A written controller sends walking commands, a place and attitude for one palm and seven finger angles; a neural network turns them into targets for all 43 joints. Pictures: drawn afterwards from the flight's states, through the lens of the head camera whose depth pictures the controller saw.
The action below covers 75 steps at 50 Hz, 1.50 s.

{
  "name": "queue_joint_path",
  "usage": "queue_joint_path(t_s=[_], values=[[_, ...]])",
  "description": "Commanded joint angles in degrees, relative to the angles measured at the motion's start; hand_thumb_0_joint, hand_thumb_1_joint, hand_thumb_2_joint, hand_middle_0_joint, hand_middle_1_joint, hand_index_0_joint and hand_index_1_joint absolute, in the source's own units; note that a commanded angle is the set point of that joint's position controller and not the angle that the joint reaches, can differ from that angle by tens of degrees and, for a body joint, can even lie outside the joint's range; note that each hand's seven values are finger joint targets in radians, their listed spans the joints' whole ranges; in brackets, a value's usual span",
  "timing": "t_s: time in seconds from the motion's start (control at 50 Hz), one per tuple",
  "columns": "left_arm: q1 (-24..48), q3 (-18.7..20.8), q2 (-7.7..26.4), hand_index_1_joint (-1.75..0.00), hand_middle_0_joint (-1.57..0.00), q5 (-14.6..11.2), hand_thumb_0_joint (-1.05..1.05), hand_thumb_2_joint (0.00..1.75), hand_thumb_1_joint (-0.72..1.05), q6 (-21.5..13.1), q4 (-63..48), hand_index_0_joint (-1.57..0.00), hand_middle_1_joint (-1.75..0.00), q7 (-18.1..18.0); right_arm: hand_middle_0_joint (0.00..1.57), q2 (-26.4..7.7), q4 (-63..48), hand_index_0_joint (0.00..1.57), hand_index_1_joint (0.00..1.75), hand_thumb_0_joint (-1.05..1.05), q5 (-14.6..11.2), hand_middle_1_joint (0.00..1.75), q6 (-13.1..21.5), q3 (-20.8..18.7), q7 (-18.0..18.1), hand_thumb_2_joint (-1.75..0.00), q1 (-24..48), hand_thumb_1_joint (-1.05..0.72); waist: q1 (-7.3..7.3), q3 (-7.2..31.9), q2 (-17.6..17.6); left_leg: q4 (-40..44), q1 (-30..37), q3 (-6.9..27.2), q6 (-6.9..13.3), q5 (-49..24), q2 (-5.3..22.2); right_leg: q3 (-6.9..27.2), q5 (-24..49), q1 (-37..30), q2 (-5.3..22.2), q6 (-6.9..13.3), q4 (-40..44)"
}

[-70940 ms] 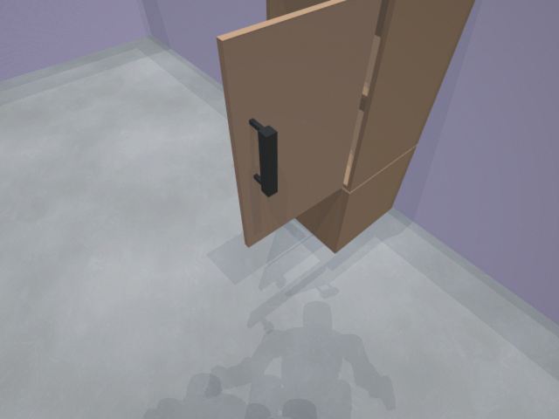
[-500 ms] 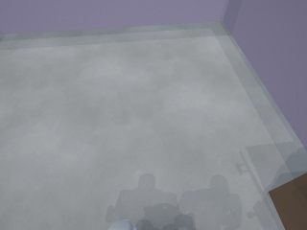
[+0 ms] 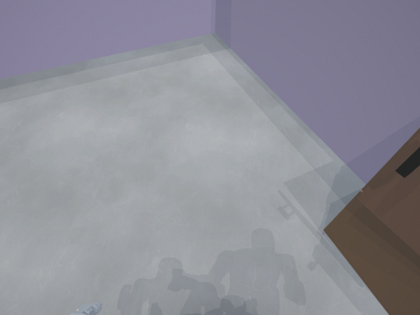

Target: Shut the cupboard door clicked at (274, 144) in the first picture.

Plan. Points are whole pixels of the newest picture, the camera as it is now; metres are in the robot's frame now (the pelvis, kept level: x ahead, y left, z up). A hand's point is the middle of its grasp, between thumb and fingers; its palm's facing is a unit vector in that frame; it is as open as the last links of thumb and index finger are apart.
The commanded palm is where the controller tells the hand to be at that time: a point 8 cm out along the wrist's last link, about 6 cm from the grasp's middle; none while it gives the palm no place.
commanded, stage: turn to face it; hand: left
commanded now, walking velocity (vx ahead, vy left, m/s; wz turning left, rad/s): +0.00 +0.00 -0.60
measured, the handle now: out of the picture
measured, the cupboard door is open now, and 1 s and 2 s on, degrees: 7 7 7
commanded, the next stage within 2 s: take the last steps up to it in 1.50 s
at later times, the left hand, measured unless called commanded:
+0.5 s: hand (120, 295) +0.18 +0.21 -0.15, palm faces -0.27 -0.94 -0.19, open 7.4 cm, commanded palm none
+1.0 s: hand (151, 280) +0.21 +0.15 -0.16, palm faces -0.53 -0.82 -0.22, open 7.4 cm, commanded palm none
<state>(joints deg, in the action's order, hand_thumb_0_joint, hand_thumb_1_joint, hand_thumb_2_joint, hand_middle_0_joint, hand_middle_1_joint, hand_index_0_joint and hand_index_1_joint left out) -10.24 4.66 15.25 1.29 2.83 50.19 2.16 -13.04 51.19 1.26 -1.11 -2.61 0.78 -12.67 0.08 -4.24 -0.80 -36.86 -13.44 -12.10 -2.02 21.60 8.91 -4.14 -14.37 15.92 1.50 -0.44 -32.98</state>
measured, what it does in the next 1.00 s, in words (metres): steps on the spot, turning right: left foot, then right foot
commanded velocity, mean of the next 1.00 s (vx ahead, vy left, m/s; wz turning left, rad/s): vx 0.00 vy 0.00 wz -0.60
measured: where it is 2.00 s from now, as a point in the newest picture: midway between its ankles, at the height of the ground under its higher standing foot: outside the picture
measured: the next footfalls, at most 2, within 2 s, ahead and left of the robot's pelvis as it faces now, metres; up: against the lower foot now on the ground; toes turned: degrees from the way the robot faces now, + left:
left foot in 0.30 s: +0.10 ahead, +0.14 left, +0.00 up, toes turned -8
right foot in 0.68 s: -0.02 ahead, -0.11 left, +0.00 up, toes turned -28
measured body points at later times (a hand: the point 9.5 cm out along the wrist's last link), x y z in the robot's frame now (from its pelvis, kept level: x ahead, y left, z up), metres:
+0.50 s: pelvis +0.01 +0.04 +0.02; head +0.06 +0.05 +0.46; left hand +0.19 +0.26 -0.13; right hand -0.01 -0.22 -0.11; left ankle +0.06 +0.14 -0.73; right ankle -0.05 -0.09 -0.65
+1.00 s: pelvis +0.03 +0.03 +0.00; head +0.07 +0.02 +0.45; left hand +0.24 +0.19 -0.15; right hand -0.04 -0.25 -0.12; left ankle +0.12 +0.11 -0.73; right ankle -0.05 -0.09 -0.73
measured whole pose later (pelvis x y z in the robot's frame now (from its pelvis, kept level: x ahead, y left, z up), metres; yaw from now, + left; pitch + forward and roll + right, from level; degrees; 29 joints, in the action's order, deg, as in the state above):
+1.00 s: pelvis +0.03 +0.03 +0.00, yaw -35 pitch +1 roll -1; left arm -11.4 3.8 13.1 0.8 3.8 51.2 0.6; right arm -13.8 48.8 0.7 -0.9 -2.1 0.9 -10.5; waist 0.1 -3.2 0.7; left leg -33.5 -19.6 -2.3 -2.5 14.9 2.8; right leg 6.5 -18.4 17.7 -2.1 -1.0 -34.9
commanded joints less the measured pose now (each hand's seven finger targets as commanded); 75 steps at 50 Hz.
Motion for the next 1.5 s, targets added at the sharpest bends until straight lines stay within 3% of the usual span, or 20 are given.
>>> queue_joint_path(t_s=[0.0,0.08,0.24,0.28,0.3,0.36,0.54,0.6,0.62,0.64,0.66,0.76,0.92,0.98,1.08,1.24,1.26,1.3,1.38,1.48], values=[[-11.8,3.2,13.9,-0.3,-0.2,-0.2,0.0,0.9,0.9,-1.9,-1.1,-0.2,-0.3,-2.2,0.2,-6.0,-7.8,0.2,0.3,0.0,-0.7,0.3,-0.2,-1.4,1.1,-0.9,5.9,-0.9,-5.8,7.8,10.9,-29.9,-22.4,10.7,-1.6,15.4,-3.9,26.5,40.2,-17.1,21.5,15.3,10.8],[0.2,2.1,8.9,-0.3,-0.2,0.3,0.0,0.9,0.9,-1.3,-4.7,-0.2,-0.3,-3.1,0.2,-6.2,-5.4,0.2,0.3,0.0,-0.4,0.3,-0.5,-1.4,0.7,-0.9,3.5,-0.9,-0.41,7.1,10.0,-26.9,-17.6,11.8,-2.7,4.5,-2.7,18.4,24.0,-7.4,12.6,11.5,11.0],[4.2,2.4,9.2,-0.3,-0.2,0.1,0.0,0.9,0.9,-0.3,-5.6,-0.2,-0.3,-2.1,0.2,-5.9,-3.9,0.2,0.3,0.0,-0.8,0.3,0.6,-1.3,0.7,-0.9,-5.6,-0.9,3.25,6.2,8.6,7.3,2.1,9.6,-1.6,-6.4,-6.6,20.9,5.1,5.4,7.1,6.4,7.6],[1.9,1.2,2.8,-0.3,-0.2,-1.0,0.0,0.9,0.9,0.3,-7.7,-0.2,-0.3,-1.2,0.2,-15.8,-4.2,0.2,0.3,0.0,0.7,0.3,1.6,-2.8,1.3,-0.9,-8.0,-0.9,3.08,6.5,-18.9,23.6,8.8,33.9,6.7,-3.2,14.5,7.8,-16.7,18.7,-5.9,-0.3,-13.4],[3.4,1.4,4.8,-0.3,-0.2,-0.4,0.0,0.9,0.9,0.0,-8.3,-0.2,-0.3,-0.8,0.2,-16.4,-5.1,0.2,0.3,0.0,0.7,0.3,1.6,-2.7,1.4,-0.9,-7.8,-0.9,3.5,5.9,-15.0,24.8,2.7,37.8,11.6,-3.2,20.2,7.2,-20.8,17.0,-3.3,-0.5,-24.6],[3.0,2.0,4.6,-0.3,-0.2,0.0,0.0,0.9,0.9,0.1,-5.8,-0.2,-0.3,0.3,0.2,-11.6,-6.2,0.2,0.3,0.0,0.8,0.3,1.9,-1.3,1.7,-0.9,-0.6,-0.9,-0.08,3.4,-9.1,21.5,-0.1,23.2,9.7,-14.3,12.8,6.0,-13.6,16.0,-0.3,-1.9,-33.7],[5.6,0.6,1.6,-0.3,-0.2,-0.3,0.0,0.9,0.9,0.1,-6.0,-0.2,-0.3,0.4,0.2,-11.9,-2.4,0.2,0.3,0.0,0.6,0.3,1.1,-2.4,1.2,-0.9,-6.0,-0.9,2.82,6.7,-12.9,13.6,8.5,9.5,8.8,-32.1,11.9,-1.0,-12.2,7.4,-1.4,-1.4,-11.0],[0.5,0.9,3.0,-0.3,-0.2,-0.3,0.0,0.9,0.9,-0.5,-4.4,-0.2,-0.3,0.0,0.2,-12.5,-2.6,0.2,0.3,0.0,0.1,0.3,0.8,-2.9,0.8,-0.9,-3.6,-0.9,-0.19,8.0,-9.9,6.4,3.8,5.7,4.9,-27.4,10.4,-2.1,0.7,-4.1,-2.4,0.1,5.6],[-3.5,1.5,6.1,-0.3,-0.2,0.0,0.0,0.9,0.9,-1.0,-3.2,-0.2,-0.3,-0.4,0.2,-11.1,-3.2,0.2,0.3,0.0,-0.4,0.3,0.7,-3.0,0.5,-0.9,-3.1,-0.9,-2.04,9.9,-3.2,-0.8,-2.6,3.5,1.8,-18.8,8.0,3.9,7.9,-13.2,2.3,1.9,12.0],[-5.8,2.7,12.7,-0.3,-0.2,0.6,0.0,0.9,0.9,-1.7,-2.5,-0.2,-0.3,-1.4,0.2,-6.0,-5.8,0.2,0.3,0.0,-0.6,0.3,0.4,-1.8,0.1,-0.9,-1.5,-0.9,-3.37,8.3,16.1,-14.0,-19.8,-0.8,-2.2,10.3,-1.2,23.8,24.1,-21.5,17.7,7.9,15.3],[-8.6,2.9,14.6,-0.3,-0.2,-0.3,0.0,0.9,0.9,-1.5,-1.7,-0.2,-0.3,-2.0,0.2,-6.9,-7.1,0.2,0.3,0.0,-0.4,0.3,-0.3,-1.4,0.6,-0.9,2.1,-0.9,-5.37,7.5,13.9,-23.4,-22.0,6.9,-2.4,15.5,-3.1,26.5,32.6,-16.0,22.1,13.2,13.4],[1.8,1.8,8.8,-0.3,-0.2,0.0,0.0,0.9,0.9,-1.5,-4.4,-0.2,-0.3,-3.0,0.2,-6.7,-4.2,0.2,0.3,0.0,-0.4,0.3,-0.5,-1.4,0.6,-0.9,0.6,-0.9,0.51,7.2,10.3,-24.0,-18.5,11.0,-3.3,3.0,-2.5,16.8,27.0,-9.6,11.6,11.1,10.6],[3.4,2.5,9.4,-0.3,-0.2,-0.2,0.0,0.9,0.9,-0.6,-4.3,-0.2,-0.3,-2.3,0.2,-6.0,-4.2,0.2,0.3,0.0,-0.9,0.3,0.6,-1.3,0.9,-0.9,-3.9,-0.9,2.54,6.8,9.9,7.3,-0.3,9.5,-2.2,-7.1,-7.0,22.0,17.3,0.7,7.3,7.1,6.0],[1.5,1.2,3.6,-0.3,-0.2,-0.8,0.0,0.9,0.9,-0.5,-6.9,-0.2,-0.3,-1.2,0.2,-16.4,-5.0,0.2,0.3,0.0,0.6,0.3,1.3,-2.8,1.5,-0.9,-7.6,-0.9,3.39,8.4,-15.6,21.4,8.0,34.4,10.7,-14.9,19.2,6.1,-21.7,16.3,-4.8,-0.6,-21.6],[1.9,1.6,3.4,-0.3,-0.2,-0.1,0.0,0.9,0.9,0.5,-4.3,-0.2,-0.3,0.4,0.2,-10.9,-6.2,0.2,0.3,0.0,0.9,0.3,1.3,-1.1,1.8,-0.9,0.6,-0.9,0.08,4.3,-10.3,18.6,2.7,16.1,9.1,-21.2,10.3,4.2,-13.6,14.0,-0.2,-2.1,-28.9],[-0.8,0.5,2.3,-0.3,-0.2,-0.2,0.0,0.9,0.9,-0.5,-3.2,-0.2,-0.3,-0.2,0.2,-12.0,-3.0,0.2,0.3,0.0,0.2,0.3,0.3,-2.3,0.9,-0.9,-2.1,-0.9,-0.15,7.3,-9.9,9.6,0.7,9.6,6.5,-23.4,9.1,-1.4,-1.6,-3.9,-2.7,-0.1,2.1],[-3.9,1.0,4.2,-0.3,-0.2,-0.1,0.0,0.9,0.9,-0.7,-2.3,-0.2,-0.3,-0.4,0.2,-11.2,-3.1,0.2,0.3,0.0,-0.1,0.3,0.3,-2.4,0.6,-0.9,-1.3,-0.9,-1.64,7.7,-6.4,5.3,-3.7,7.3,3.8,-17.2,7.1,1.7,3.7,-9.7,-0.7,0.9,8.5],[-8.2,2.3,13.2,-0.3,-0.2,0.3,0.0,0.9,0.9,-1.7,-0.8,-0.2,-0.3,-1.7,0.2,-5.6,-6.4,0.2,0.3,0.0,-0.4,0.3,-0.2,-1.2,0.3,-0.9,2.8,-0.9,-4.55,6.2,15.4,-17.8,-20.1,4.8,-1.5,15.1,-5.0,27.5,22.0,-13.2,20.9,11.7,16.4],[-0.1,1.1,7.3,-0.3,-0.2,0.1,0.0,0.9,0.9,-1.9,-1.9,-0.2,-0.3,-3.2,0.2,-6.3,-2.4,0.2,0.3,0.0,-0.4,0.3,-0.5,-1.2,0.7,-0.9,0.3,-0.9,0.31,5.8,11.0,-26.7,-20.3,12.3,-1.8,4.6,-3.2,17.9,24.7,-10.0,13.4,12.5,12.7],[-0.8,1.2,7.5,-0.3,-0.2,0.3,0.0,0.9,0.9,-1.8,-0.8,-0.2,-0.3,-3.1,0.2,-4.1,-1.2,0.2,0.3,0.0,-0.5,0.3,-0.7,-0.7,0.4,-0.9,-0.3,-0.9,-0.16,5.3,9.7,-13.5,-12.7,9.4,-1.8,2.1,-5.6,16.4,21.5,-6.7,11.2,11.4,13.1]])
